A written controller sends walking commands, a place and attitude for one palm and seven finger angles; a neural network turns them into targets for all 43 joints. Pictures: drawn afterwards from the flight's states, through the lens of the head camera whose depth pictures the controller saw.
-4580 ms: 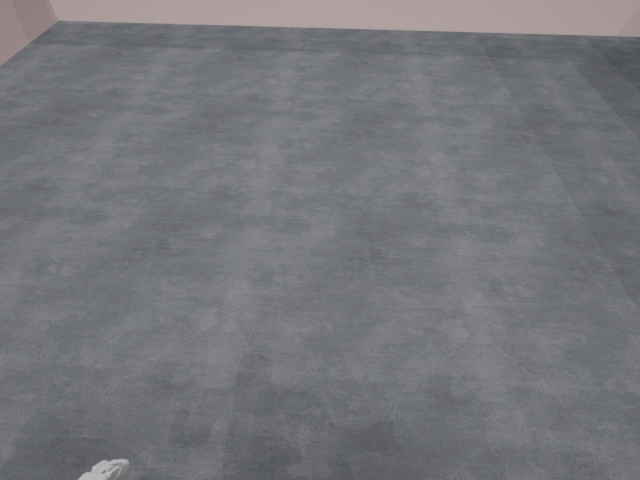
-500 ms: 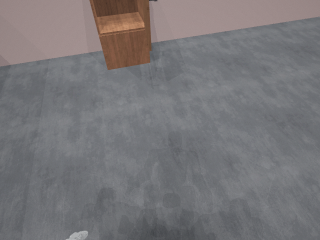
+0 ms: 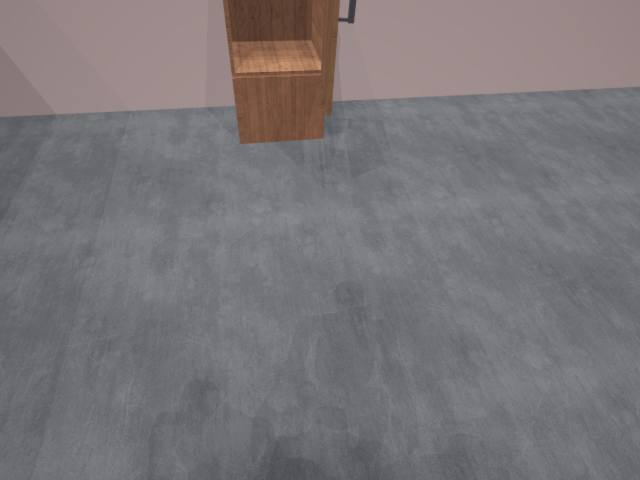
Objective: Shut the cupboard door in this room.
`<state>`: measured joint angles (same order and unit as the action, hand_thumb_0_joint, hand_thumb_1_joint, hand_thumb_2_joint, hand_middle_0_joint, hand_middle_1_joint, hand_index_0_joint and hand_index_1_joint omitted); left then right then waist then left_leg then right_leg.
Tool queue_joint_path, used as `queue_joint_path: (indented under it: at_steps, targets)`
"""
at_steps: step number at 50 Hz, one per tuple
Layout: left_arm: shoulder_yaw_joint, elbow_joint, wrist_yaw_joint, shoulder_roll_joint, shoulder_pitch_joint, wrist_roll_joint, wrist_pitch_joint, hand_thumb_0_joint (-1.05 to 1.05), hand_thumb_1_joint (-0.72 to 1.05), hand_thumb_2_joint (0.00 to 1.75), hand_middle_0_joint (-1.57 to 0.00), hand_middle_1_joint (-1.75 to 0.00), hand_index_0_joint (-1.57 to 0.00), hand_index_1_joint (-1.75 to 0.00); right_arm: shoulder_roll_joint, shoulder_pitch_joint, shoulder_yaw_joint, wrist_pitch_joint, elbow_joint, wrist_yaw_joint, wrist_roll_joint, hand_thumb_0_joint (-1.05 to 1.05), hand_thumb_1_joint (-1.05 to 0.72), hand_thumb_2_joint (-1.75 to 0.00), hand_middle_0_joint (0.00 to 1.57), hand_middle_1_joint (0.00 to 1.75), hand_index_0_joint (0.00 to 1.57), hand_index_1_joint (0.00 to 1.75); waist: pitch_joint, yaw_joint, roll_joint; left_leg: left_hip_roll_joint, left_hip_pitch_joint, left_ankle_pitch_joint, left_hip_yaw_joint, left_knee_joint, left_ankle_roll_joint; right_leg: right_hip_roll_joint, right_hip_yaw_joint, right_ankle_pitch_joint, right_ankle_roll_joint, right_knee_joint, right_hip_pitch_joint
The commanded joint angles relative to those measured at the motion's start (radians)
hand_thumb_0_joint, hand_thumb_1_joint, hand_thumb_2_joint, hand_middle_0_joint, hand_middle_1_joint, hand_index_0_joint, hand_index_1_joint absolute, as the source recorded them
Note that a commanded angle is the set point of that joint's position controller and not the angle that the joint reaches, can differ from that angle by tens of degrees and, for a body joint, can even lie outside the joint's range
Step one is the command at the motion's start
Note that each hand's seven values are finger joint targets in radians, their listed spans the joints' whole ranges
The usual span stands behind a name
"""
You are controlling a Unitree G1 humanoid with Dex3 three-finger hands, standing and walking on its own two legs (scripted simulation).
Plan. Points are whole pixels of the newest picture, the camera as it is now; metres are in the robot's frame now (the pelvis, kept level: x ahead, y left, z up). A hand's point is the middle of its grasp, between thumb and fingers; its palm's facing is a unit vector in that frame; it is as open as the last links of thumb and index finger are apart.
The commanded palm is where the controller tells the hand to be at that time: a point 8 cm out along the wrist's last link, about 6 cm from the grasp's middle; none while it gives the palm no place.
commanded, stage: stand and wait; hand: left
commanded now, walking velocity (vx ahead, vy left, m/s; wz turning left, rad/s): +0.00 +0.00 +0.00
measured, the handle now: out of the picture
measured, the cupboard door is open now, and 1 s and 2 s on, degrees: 82 82 82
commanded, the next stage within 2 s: turn or walk to find it in 0.14 s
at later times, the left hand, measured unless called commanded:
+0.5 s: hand out of the picture -0.02 +0.20 -0.18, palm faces +0.12 -0.97 -0.23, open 7.4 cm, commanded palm none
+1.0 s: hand out of the picture +0.01 +0.20 -0.18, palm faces +0.17 -0.96 -0.20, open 7.4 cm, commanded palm none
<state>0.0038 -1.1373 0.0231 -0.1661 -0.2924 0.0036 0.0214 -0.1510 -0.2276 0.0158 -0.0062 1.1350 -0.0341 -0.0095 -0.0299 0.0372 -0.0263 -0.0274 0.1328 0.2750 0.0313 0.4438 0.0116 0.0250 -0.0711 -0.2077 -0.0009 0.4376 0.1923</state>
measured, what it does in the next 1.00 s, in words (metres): stands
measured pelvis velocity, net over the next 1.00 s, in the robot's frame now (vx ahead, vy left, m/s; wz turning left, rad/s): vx -0.01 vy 0.01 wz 0.14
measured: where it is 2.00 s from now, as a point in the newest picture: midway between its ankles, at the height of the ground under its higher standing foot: outside the picture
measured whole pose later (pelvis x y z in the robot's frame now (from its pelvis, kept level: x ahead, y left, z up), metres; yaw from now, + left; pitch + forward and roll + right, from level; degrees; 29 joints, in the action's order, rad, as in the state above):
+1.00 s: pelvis -0.01 +0.01 -0.01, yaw +8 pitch +0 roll -1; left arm 0.03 -1.04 0.02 -0.17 -0.22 0.02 0.03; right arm -0.19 -0.24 0.04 -0.03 1.02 -0.01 -0.02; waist -0.04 0.01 0.01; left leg 0.02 0.29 0.31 -0.04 0.61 0.00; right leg 0.10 -0.17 -0.28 -0.02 0.57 0.28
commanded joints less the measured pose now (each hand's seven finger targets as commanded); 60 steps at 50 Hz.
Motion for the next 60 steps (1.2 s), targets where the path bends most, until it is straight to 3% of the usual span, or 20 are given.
queue_joint_path:
  at_steps: [1,10,20,23,26,27,30,32,34,36,41,47,49,51,52,53,54,56,58,60]
  targets:
    - [0.007,0.015,0.006,-0.089,-0.043,0.006,-0.018,0.0,0.9,0.9,-0.2,-0.3,-0.2,-0.3,-0.111,-0.035,0.013,0.018,-0.024,-0.004,0.003,0.0,-0.9,-0.9,0.2,0.3,0.2,0.3,-0.056,-0.018,0.089,-0.105,0.073,-0.065,-0.095,-0.156,-0.031,0.081,0.085,0.034,-0.004,-0.098,-0.004]
    - [0.006,0.007,0.009,-0.076,-0.067,0.01,-0.019,0.0,0.9,0.9,-0.2,-0.3,-0.2,-0.3,-0.114,-0.066,0.013,0.019,-0.031,-0.001,0.003,0.0,-0.9,-0.9,0.2,0.3,0.2,0.3,-0.066,-0.022,0.056,-0.096,0.11,-0.034,-0.114,-0.166,-0.044,0.092,0.06,0.023,-0.016,-0.073,0.003]
    - [0.045,0.088,0.014,-0.095,-0.042,0.016,-0.013,0.0,0.9,0.9,-0.2,-0.3,-0.2,-0.3,-0.149,-0.056,0.043,-0.002,-0.098,0.013,-0.003,0.0,-0.9,-0.9,0.2,0.3,0.2,0.3,-0.032,-0.016,0.07,-0.109,0.238,-0.061,-0.212,-0.106,-0.08,0.094,0.009,-0.02,-0.027,0.059,0.013]
    - [0.055,0.113,0.016,-0.119,-0.042,0.018,-0.015,0.0,0.9,0.9,-0.2,-0.3,-0.2,-0.3,-0.129,-0.055,0.044,-0.006,-0.127,0.018,-0.004,0.0,-0.9,-0.9,0.2,0.3,0.2,0.3,-0.008,-0.015,-0.017,-0.053,0.277,-0.045,-0.16,-0.007,-0.061,0.153,0.063,-0.063,-0.003,0.005,0.0]
    - [0.061,0.13,0.018,-0.158,-0.024,0.017,-0.018,0.0,0.9,0.9,-0.2,-0.3,-0.2,-0.3,-0.091,-0.094,0.041,-0.012,-0.13,0.019,-0.008,0.0,-0.9,-0.9,0.2,0.3,0.2,0.3,0.039,-0.03,-0.16,0.019,0.216,-0.011,-0.045,0.159,-0.023,0.279,0.169,-0.096,0.08,-0.096,0.037]
    - [0.062,0.138,0.019,-0.163,-0.004,0.017,-0.017,0.0,0.9,0.9,-0.2,-0.3,-0.2,-0.3,-0.085,-0.101,0.04,-0.014,-0.126,0.018,-0.01,0.0,-0.9,-0.9,0.2,0.3,0.2,0.3,0.043,-0.037,-0.163,0.016,0.182,-0.001,-0.04,0.182,-0.019,0.296,0.173,-0.096,0.097,-0.108,0.071]
    - [0.052,0.146,0.015,-0.147,0.063,0.016,-0.011,0.0,0.9,0.9,-0.2,-0.3,-0.2,-0.3,-0.088,-0.114,0.032,-0.007,-0.111,0.02,-0.011,0.0,-0.9,-0.9,0.2,0.3,0.2,0.3,0.009,-0.057,-0.046,-0.029,0.113,-0.086,-0.104,0.067,-0.027,0.201,0.072,-0.141,0.044,-0.032,0.154]
    - [0.042,0.143,0.013,-0.11,0.063,0.012,-0.004,0.0,0.9,0.9,-0.2,-0.3,-0.2,-0.3,-0.13,-0.088,0.028,0.008,-0.11,0.018,-0.011,0.0,-0.9,-0.9,0.2,0.3,0.2,0.3,-0.028,-0.04,0.131,-0.115,0.205,-0.087,-0.259,-0.112,-0.065,0.081,-0.013,-0.112,-0.023,0.086,0.088]
    - [0.033,0.119,0.011,-0.091,0.031,0.014,-0.004,0.0,0.9,0.9,-0.2,-0.3,-0.2,-0.3,-0.163,-0.039,0.029,0.017,-0.119,0.007,-0.007,0.0,-0.9,-0.9,0.2,0.3,0.2,0.3,-0.032,-0.012,0.176,-0.151,0.226,-0.123,-0.315,-0.175,-0.098,0.054,-0.007,-0.073,-0.033,0.111,0.022]
    - [0.027,0.09,0.009,-0.096,-0.004,0.015,-0.011,0.0,0.9,0.9,-0.2,-0.3,-0.2,-0.3,-0.157,-0.023,0.025,0.022,-0.112,0.004,-0.003,0.0,-0.9,-0.9,0.2,0.3,0.2,0.3,-0.005,0.0,0.144,-0.121,0.197,-0.183,-0.254,-0.133,-0.087,0.07,0.015,-0.014,-0.029,0.04,-0.027]
    - [0.043,0.094,0.01,-0.138,0.007,0.012,-0.02,0.0,0.9,0.9,-0.2,-0.3,-0.2,-0.3,-0.143,-0.043,0.027,0.01,-0.114,0.012,-0.002,0.0,-0.9,-0.9,0.2,0.3,0.2,0.3,0.006,-0.019,0.033,-0.06,0.208,-0.209,-0.157,-0.031,-0.039,0.143,0.035,0.081,-0.003,0.001,-0.057]
    - [0.073,0.156,0.012,-0.197,0.047,0.017,-0.012,0.0,0.9,0.9,-0.2,-0.3,-0.2,-0.3,-0.135,-0.05,0.043,-0.013,-0.161,0.021,-0.009,0.0,-0.9,-0.9,0.2,0.3,0.2,0.3,0.042,-0.03,-0.106,-0.005,0.233,-0.096,-0.065,0.182,-0.013,0.299,0.091,0.001,0.08,-0.062,-0.012]
    - [0.079,0.176,0.013,-0.201,0.075,0.02,-0.01,0.0,0.9,0.9,-0.2,-0.3,-0.2,-0.3,-0.136,-0.047,0.049,-0.017,-0.172,0.024,-0.01,0.0,-0.9,-0.9,0.2,0.3,0.2,0.3,0.05,-0.038,-0.111,-0.013,0.215,-0.038,-0.044,0.223,-0.006,0.323,0.067,0.043,0.093,-0.032,0.016]
    - [0.081,0.194,0.011,-0.192,0.094,0.02,-0.003,0.0,0.9,0.9,-0.2,-0.3,-0.2,-0.3,-0.144,-0.048,0.052,-0.015,-0.182,0.029,-0.011,0.0,-0.9,-0.9,0.2,0.3,0.2,0.3,0.041,-0.049,-0.03,-0.047,0.17,-0.115,-0.078,0.147,-0.021,0.284,-0.002,0.019,0.059,0.044,0.083]
    - [0.078,0.207,0.01,-0.176,0.119,0.017,0.003,0.0,0.9,0.9,-0.2,-0.3,-0.2,-0.3,-0.168,-0.067,0.054,-0.013,-0.186,0.03,-0.015,0.0,-0.9,-0.9,0.2,0.3,0.2,0.3,0.025,-0.064,0.087,-0.085,0.181,-0.19,-0.212,0.047,-0.051,0.195,-0.06,-0.057,0.011,0.158,0.118]
    - [0.075,0.226,0.008,-0.14,0.137,0.011,0.006,0.0,0.9,0.9,-0.2,-0.3,-0.2,-0.3,-0.223,-0.084,0.064,-0.005,-0.192,0.026,-0.022,0.0,-0.9,-0.9,0.2,0.3,0.2,0.3,0.007,-0.077,0.254,-0.182,0.184,-0.264,-0.433,-0.105,-0.11,0.066,-0.1,-0.163,-0.043,0.337,0.169]
    - [0.071,0.246,0.011,-0.135,0.161,0.014,0.007,0.0,0.9,0.9,-0.2,-0.3,-0.2,-0.3,-0.247,-0.103,0.073,0.001,-0.186,0.014,-0.02,0.0,-0.9,-0.9,0.2,0.3,0.2,0.3,0.004,-0.088,0.318,-0.242,0.111,-0.37,-0.559,-0.166,-0.182,0.025,-0.024,-0.349,-0.046,0.504,0.271]
    - [0.07,0.252,0.009,-0.142,0.174,0.015,0.002,0.0,0.9,0.9,-0.2,-0.3,-0.2,-0.3,-0.249,-0.096,0.074,0.005,-0.187,0.002,-0.016,0.0,-0.9,-0.9,0.2,0.3,0.2,0.3,0.038,-0.072,0.209,-0.248,0.034,-0.448,-0.563,-0.113,-0.238,0.037,0.076,-0.348,-0.039,0.618,0.337]
    - [0.065,0.25,0.003,-0.126,0.166,0.009,-0.003,0.0,0.9,0.9,-0.2,-0.3,-0.2,-0.3,-0.25,-0.069,0.073,0.003,-0.196,0.0,-0.018,0.0,-0.9,-0.9,0.2,0.3,0.2,0.3,0.078,-0.065,0.171,-0.205,-0.007,-0.491,-0.478,-0.08,-0.224,0.026,0.083,-0.313,-0.048,0.58,0.32]
    - [0.061,0.259,0.002,-0.119,0.173,0.003,-0.002,0.0,0.9,0.9,-0.2,-0.3,-0.2,-0.3,-0.254,-0.069,0.076,-0.002,-0.201,0.001,-0.019,0.0,-0.9,-0.9,0.2,0.3,0.2,0.3,0.086,-0.069,0.161,-0.18,-0.015,-0.493,-0.461,-0.077,-0.214,0.007,0.081,-0.295,-0.053,0.503,0.283]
